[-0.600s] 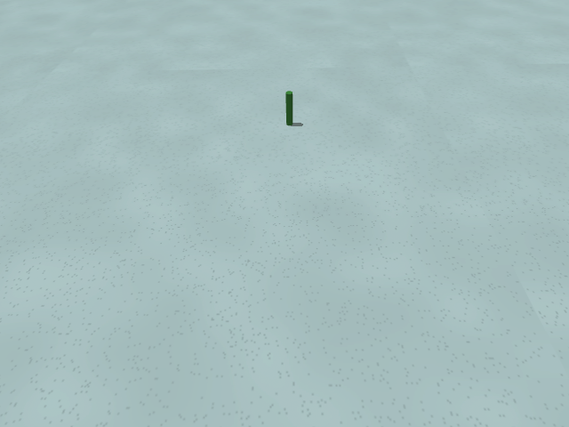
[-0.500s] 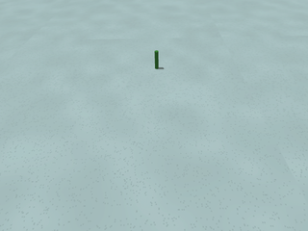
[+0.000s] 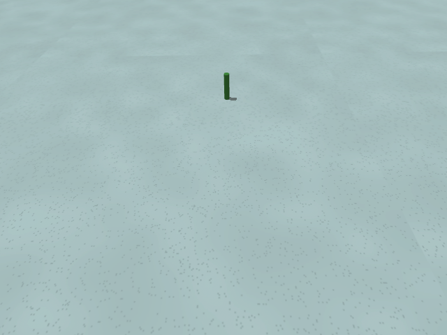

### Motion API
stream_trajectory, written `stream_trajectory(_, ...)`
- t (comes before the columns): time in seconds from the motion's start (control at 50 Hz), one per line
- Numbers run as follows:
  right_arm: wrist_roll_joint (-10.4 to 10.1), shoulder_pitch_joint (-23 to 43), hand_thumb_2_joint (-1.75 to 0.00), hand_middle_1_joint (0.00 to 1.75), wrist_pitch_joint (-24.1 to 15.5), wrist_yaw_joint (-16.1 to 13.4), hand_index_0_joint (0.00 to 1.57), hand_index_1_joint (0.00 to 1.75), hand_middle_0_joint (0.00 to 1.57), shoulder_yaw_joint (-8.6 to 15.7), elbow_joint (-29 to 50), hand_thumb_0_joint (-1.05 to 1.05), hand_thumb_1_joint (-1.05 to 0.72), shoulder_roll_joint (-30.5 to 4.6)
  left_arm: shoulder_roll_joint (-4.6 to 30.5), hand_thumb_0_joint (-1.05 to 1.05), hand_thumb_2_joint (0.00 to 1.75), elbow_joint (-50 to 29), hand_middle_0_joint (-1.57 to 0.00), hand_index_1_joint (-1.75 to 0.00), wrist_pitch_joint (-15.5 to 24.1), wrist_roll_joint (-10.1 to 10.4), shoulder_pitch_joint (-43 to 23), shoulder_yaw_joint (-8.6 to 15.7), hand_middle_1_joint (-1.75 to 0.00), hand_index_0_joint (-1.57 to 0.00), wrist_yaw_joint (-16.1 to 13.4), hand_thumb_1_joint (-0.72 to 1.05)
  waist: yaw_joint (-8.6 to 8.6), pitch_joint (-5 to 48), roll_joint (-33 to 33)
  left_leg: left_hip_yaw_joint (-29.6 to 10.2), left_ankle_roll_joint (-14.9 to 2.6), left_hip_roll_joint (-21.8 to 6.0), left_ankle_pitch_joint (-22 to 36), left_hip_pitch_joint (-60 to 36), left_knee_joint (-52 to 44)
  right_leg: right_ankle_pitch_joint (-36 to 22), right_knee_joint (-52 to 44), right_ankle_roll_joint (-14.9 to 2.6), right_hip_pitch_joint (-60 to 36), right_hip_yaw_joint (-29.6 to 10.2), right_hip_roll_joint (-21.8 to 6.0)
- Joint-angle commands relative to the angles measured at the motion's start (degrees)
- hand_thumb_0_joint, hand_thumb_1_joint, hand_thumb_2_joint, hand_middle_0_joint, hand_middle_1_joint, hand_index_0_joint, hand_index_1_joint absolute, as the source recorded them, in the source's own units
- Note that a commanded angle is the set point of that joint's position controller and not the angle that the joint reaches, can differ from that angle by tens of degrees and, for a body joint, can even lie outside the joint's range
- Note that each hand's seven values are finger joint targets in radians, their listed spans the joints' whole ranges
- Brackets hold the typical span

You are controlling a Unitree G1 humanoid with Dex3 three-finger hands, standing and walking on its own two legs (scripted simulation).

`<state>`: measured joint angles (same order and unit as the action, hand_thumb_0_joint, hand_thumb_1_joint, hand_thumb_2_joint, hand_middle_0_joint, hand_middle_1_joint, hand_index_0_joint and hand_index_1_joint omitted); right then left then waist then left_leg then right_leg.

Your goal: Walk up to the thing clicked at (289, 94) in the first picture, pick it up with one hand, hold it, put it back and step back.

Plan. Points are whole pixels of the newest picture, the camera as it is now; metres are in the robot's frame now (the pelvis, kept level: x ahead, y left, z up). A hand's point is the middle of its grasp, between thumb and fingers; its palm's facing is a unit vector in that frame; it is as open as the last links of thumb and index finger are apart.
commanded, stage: stand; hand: left
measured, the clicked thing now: (226, 86) +2.02 +0.05 -0.67
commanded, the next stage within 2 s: walk up in 0.52 s
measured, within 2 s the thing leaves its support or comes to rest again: neither
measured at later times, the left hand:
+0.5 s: hand out of the picture +0.08 +0.26 -0.16, palm faces -0.01 -0.94 -0.35, open 7.4 cm
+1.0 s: hand (70, 327) +0.19 +0.36 -0.17, palm faces -0.07 -0.94 -0.33, open 7.4 cm
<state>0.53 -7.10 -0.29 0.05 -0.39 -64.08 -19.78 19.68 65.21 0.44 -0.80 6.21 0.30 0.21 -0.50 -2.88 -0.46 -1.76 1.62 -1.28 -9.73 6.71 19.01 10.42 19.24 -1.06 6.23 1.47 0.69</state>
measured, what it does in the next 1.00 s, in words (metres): walks ahead: left foot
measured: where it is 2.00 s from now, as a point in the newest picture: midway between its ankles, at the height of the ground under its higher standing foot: (241, 241)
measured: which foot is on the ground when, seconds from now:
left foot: down 0.00-0.60, up 0.62-0.82, down 0.84-1.00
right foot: down 0.00-0.86, up 0.88-1.00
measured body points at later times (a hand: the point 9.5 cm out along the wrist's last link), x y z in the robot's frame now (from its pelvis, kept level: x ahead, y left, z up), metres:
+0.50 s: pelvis +0.01 +0.00 +0.00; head +0.01 +0.00 +0.45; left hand +0.08 +0.30 -0.13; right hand +0.08 -0.30 -0.14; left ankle +0.01 +0.14 -0.75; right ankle +0.00 -0.11 -0.75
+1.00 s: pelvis +0.14 +0.07 -0.01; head +0.11 +0.10 +0.44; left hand +0.19 +0.40 -0.14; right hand +0.19 -0.27 -0.09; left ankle +0.17 +0.18 -0.75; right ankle +0.11 -0.06 -0.68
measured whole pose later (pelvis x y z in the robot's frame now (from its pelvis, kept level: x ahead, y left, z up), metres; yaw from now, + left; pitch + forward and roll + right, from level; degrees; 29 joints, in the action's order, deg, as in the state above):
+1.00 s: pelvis +0.14 +0.07 -0.01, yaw -4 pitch -3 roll +0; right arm 1.3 -13.8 -4.3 3.5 5.4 -55.0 -23.2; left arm 26.5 59.1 0.8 -1.3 16.3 3.5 4.5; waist -0.4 0.4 3.7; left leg 6.5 -1.9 -1.9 -14.1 12.0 28.7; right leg 21.1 60.5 -2.3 22.9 -3.1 0.1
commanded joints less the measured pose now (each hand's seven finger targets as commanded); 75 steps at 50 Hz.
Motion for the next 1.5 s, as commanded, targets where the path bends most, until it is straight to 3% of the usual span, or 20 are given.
stream_trajectory(0.0,-0.03,2.68,-0.90,0.30,-1.32,-0.80,0.20,0.30,0.20,2.00,3.36,0.00,-0.90,-11.84,12.31,0.00,0.90,-3.55,-0.20,-0.30,1.36,0.25,-2.23,2.23,-0.30,-0.20,-0.53,0.90,0.16,2.78,0.38,-4.29,-2.72,-5.54,2.98,0.75,-3.03,-3.14,-4.32,-0.51,0.46,-6.39,-7.85)
stream_trajectory(0.48,-0.05,2.47,-0.90,0.30,-1.34,-0.85,0.20,0.30,0.20,1.85,3.46,0.00,-0.90,-12.18,12.27,0.00,0.90,-3.77,-0.20,-0.30,1.38,0.34,-1.42,2.11,-0.30,-0.20,-0.67,0.90,0.10,3.85,0.16,-4.03,-2.72,-5.84,8.08,-0.92,-2.60,-8.47,-3.47,-0.34,-0.91,-5.94,-8.09)
stream_trajectory(0.5,1.44,-1.31,-0.90,0.30,-2.89,0.67,0.20,0.30,0.20,6.76,7.08,0.00,-0.90,-19.13,19.69,0.00,0.90,-8.07,-0.20,-0.30,2.19,-1.05,1.65,6.89,-0.30,-0.20,1.66,0.90,0.01,11.32,2.46,-4.68,-7.20,-5.15,-25.61,-0.80,3.64,23.87,1.41,-2.64,-0.10,-7.90,-6.09)
stream_trajectory(0.52,2.05,0.01,-0.90,0.30,-3.12,1.59,0.20,0.30,0.20,7.34,7.07,0.00,-0.90,-19.61,19.44,0.00,0.90,-7.95,-0.20,-0.30,2.25,-1.52,1.26,7.21,-0.30,-0.20,2.47,0.90,-0.40,6.12,0.61,-5.71,-7.52,-5.42,-33.48,5.20,4.59,33.49,2.71,-3.80,5.44,-10.92,-7.63)
stream_trajectory(0.62,2.02,11.11,-0.90,0.30,-3.96,2.99,0.20,0.30,0.20,6.62,12.88,0.00,-0.90,-13.49,21.24,0.00,0.90,-8.76,-0.20,-0.30,4.04,-1.80,9.41,8.62,-0.30,-0.20,2.94,0.90,-7.63,-5.52,9.28,1.44,-2.50,-2.94,-16.68,38.73,23.20,28.85,-13.78,-14.18,-12.75,-32.56,-22.73)
stream_trajectory(0.74,1.44,2.10,-0.90,0.30,-4.03,4.89,0.20,0.30,0.20,8.14,12.30,0.00,-0.90,-15.45,20.86,0.00,0.90,-14.33,-0.20,-0.30,3.44,-1.37,0.65,8.16,-0.30,-0.20,3.73,0.90,-1.28,-0.86,11.91,2.61,-2.17,-3.27,-13.69,15.75,16.00,26.59,-11.12,-9.02,2.39,-16.78,-14.10)
stream_trajectory(0.8,1.26,-12.27,-0.90,0.30,-3.95,3.90,0.20,0.30,0.20,9.96,8.50,0.00,-0.90,-16.44,18.78,0.00,0.90,-16.36,-0.20,-0.30,3.17,-1.01,-5.27,7.03,-0.30,-0.20,4.16,0.90,7.45,1.79,5.04,4.97,-1.70,-1.89,-0.31,-12.34,10.48,25.53,2.14,-5.54,24.17,-6.75,-8.73)
stream_trajectory(0.82,1.59,-19.61,-0.90,0.30,-4.17,3.09,0.20,0.30,0.20,11.39,6.26,0.00,-0.90,-19.10,15.81,0.00,0.90,-16.41,-0.20,-0.30,2.97,-1.11,-3.87,5.97,-0.30,-0.20,4.19,0.90,11.35,4.84,-6.19,2.89,-2.88,-1.70,-5.84,-26.54,9.63,28.42,17.01,-4.85,36.26,-2.86,-3.88)
stream_trajectory(0.84,2.61,-25.52,-0.90,0.30,-4.57,2.10,0.20,0.30,0.20,12.28,5.68,0.00,-0.90,-23.28,11.02,0.00,0.90,-16.48,-0.20,-0.30,3.01,-0.80,-0.58,4.56,-0.30,-0.20,3.83,0.90,12.81,7.08,-21.20,-15.13,-3.60,-12.06,-28.75,-27.01,-2.12,26.96,39.26,-3.85,42.28,-1.54,5.21)
stream_trajectory(0.86,2.21,-16.45,-0.90,0.30,-5.02,1.86,0.20,0.30,0.20,12.19,9.95,0.00,-0.90,-26.12,12.69,0.00,0.90,-15.99,-0.20,-0.30,2.73,-0.17,2.68,4.36,-0.30,-0.20,3.41,0.90,8.20,4.64,-17.40,-36.46,-6.97,-23.21,-44.75,-15.97,-13.32,21.36,47.80,-2.19,41.96,-7.96,4.64)
stream_trajectory(0.88,0.85,-8.33,-0.90,0.30,-5.04,2.14,0.20,0.30,0.20,11.80,12.50,0.00,-0.90,-26.32,17.52,0.00,0.90,-15.27,-0.20,-0.30,2.69,-0.51,4.61,4.86,-0.30,-0.20,3.19,0.90,4.61,0.88,-11.84,-37.75,-10.82,-25.82,-47.90,-5.97,-16.97,16.77,48.14,-2.62,37.25,-11.81,-1.29)
stream_trajectory(0.94,0.25,-0.90,-0.90,0.30,-5.80,2.35,0.20,0.30,0.20,9.45,14.67,0.00,-0.90,-20.90,20.13,0.00,0.90,-11.43,-0.20,-0.30,3.03,0.26,8.39,6.05,-0.30,-0.20,4.22,0.90,-0.44,-3.97,-6.44,-19.23,-10.82,-18.74,-36.54,2.94,-13.74,7.79,42.73,-0.36,31.31,-9.27,-6.06)
stream_trajectory(1.0,-0.29,-3.96,-0.90,0.30,-6.87,2.51,0.20,0.30,0.20,8.70,14.22,0.00,-0.90,-19.24,18.74,0.00,0.90,-11.00,-0.20,-0.30,2.66,0.17,8.94,6.17,-0.30,-0.20,5.59,0.90,0.02,-4.47,-5.98,-9.15,-9.96,-15.54,-28.00,3.16,-14.47,2.04,37.48,1.47,30.83,-6.50,-6.45)
stream_trajectory(1.26,-0.06,-12.02,-0.90,0.30,-6.31,2.53,0.20,0.30,0.20,8.81,13.24,0.00,-0.90,-20.58,14.25,0.00,0.90,-18.02,-0.20,-0.30,3.32,0.01,-9.78,5.15,-0.30,-0.20,6.66,0.90,4.41,-4.08,-2.99,2.54,-11.01,-14.27,-1.31,-6.72,-9.36,-7.31,13.09,-0.11,26.72,1.63,-7.22)
stream_trajectory(1.3,0.37,-11.94,-0.90,0.30,-5.73,1.97,0.20,0.30,0.20,8.92,13.77,0.00,-0.90,-20.91,14.60,0.00,0.90,-16.85,-0.20,-0.30,3.53,0.13,-7.07,5.48,-0.30,-0.20,6.05,0.90,2.95,-1.02,-3.84,3.53,-10.40,-14.76,7.36,-7.21,-2.87,-3.52,11.95,-1.32,20.06,2.59,-5.57)
stream_trajectory(1.34,0.92,-11.83,-0.90,0.30,-5.21,1.64,0.20,0.30,0.20,8.07,14.52,0.00,-0.90,-18.90,17.38,0.00,0.90,-12.82,-0.20,-0.30,3.80,-0.03,6.66,7.05,-0.30,-0.20,4.77,0.90,-3.76,8.35,2.10,9.03,-7.81,-9.97,16.25,-1.67,18.45,-0.85,9.70,-2.80,-1.43,5.28,-2.03)
stream_trajectory(1.36,0.74,-15.59,-0.90,0.30,-5.09,1.67,0.20,0.30,0.20,6.81,14.34,0.00,-0.90,-15.65,20.89,0.00,0.90,-10.76,-0.20,-0.30,4.05,-0.45,16.11,8.84,-0.30,-0.20,3.79,0.90,-7.16,14.56,8.81,9.05,-6.28,-6.27,7.91,9.24,33.24,7.84,10.56,-3.18,-16.70,-1.45,-5.03)
stream_trajectory(1.38,-0.43,-18.11,-0.90,0.30,-5.39,1.91,0.20,0.30,0.20,5.24,16.63,0.00,-0.90,-11.19,25.73,0.00,0.90,-11.31,-0.20,-0.30,4.40,-0.78,19.62,10.18,-0.30,-0.20,3.18,0.90,-6.95,17.91,21.05,8.42,-3.93,0.87,-17.91,24.52,45.93,16.27,3.82,-8.19,-28.19,-27.15,-20.61)
stream_trajectory(1.4,-0.65,-14.83,-0.90,0.30,-5.47,1.31,0.20,0.30,0.20,6.81,15.97,0.00,-0.90,-17.82,26.79,0.00,0.90,-11.71,-0.20,-0.30,4.33,0.58,18.39,10.29,-0.30,-0.20,2.80,0.90,-8.11,16.04,16.74,4.35,-3.22,1.73,-20.59,33.62,51.49,7.77,-0.70,-14.47,-31.38,-40.14,-24.54)
stream_trajectory(1.48,-1.58,-9.15,-0.90,0.30,-5.46,1.86,0.20,0.30,0.20,6.38,14.60,0.00,-0.90,-15.48,20.42,0.00,0.90,-15.23,-0.20,-0.30,4.92,1.81,8.68,7.95,-0.30,-0.20,1.33,0.90,-2.97,5.44,7.77,-1.84,-4.93,-4.70,-9.11,26.44,50.39,-12.65,-0.58,-11.38,-6.49,-15.69,-17.78)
